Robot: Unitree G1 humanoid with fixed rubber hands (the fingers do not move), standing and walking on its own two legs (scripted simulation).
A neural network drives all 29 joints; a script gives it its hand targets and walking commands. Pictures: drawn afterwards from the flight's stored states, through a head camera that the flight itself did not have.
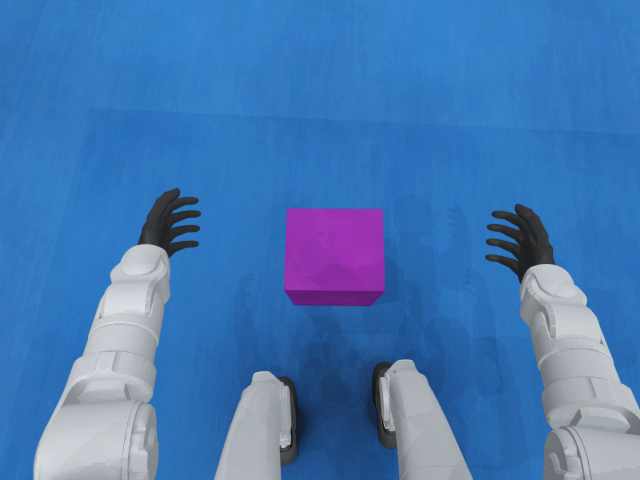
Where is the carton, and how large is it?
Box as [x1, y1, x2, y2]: [284, 208, 384, 305]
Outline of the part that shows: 287,208 284,290 293,303 324,305 370,305 384,291 382,209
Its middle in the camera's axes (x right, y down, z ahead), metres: +0.03 +0.05 +0.96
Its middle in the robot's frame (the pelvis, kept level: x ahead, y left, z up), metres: +0.47 -0.02 -0.54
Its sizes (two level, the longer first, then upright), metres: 0.211 0.181 0.283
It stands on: the floor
